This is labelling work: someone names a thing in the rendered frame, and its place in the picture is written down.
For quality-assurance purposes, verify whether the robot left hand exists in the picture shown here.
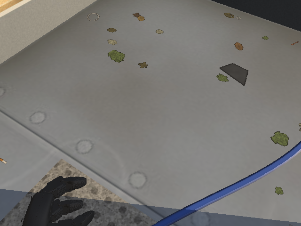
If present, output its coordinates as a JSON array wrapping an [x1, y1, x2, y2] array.
[[21, 176, 95, 226]]

